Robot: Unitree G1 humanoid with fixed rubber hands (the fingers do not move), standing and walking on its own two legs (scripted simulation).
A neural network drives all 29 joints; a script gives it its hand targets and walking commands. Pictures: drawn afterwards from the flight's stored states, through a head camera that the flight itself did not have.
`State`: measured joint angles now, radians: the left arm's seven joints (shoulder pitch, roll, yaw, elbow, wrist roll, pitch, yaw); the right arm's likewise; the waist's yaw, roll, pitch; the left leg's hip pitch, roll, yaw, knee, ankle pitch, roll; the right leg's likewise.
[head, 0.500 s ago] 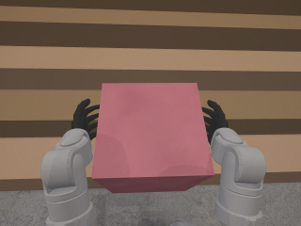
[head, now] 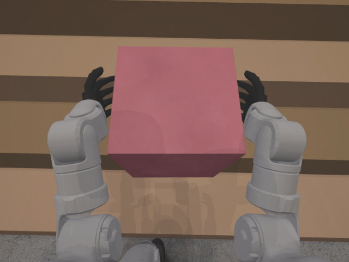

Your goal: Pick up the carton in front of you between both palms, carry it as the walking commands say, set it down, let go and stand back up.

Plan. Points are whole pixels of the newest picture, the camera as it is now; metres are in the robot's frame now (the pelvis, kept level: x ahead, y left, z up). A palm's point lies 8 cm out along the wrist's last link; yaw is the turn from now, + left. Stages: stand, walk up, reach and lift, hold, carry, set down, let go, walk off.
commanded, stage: carry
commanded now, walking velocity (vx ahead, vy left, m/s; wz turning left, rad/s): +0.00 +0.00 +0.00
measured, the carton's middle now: (174, 123) +0.39 +0.01 +0.07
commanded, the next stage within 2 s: none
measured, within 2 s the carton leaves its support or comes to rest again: neither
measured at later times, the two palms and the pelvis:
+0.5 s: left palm (111, 60) +0.49 +0.14 +0.16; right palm (256, 60) +0.49 -0.16 +0.16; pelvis +0.14 -0.01 +0.01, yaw +1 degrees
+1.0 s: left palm (111, 81) +0.46 +0.15 +0.13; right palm (252, 84) +0.46 -0.15 +0.13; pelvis +0.13 -0.01 +0.01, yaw +1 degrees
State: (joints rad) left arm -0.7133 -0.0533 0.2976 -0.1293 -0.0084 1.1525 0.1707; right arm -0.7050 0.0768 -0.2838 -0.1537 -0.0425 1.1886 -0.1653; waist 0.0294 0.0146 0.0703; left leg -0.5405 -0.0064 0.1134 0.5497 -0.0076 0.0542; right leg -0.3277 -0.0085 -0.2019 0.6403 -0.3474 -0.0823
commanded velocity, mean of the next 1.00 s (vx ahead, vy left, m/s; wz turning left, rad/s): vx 0.00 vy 0.00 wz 0.00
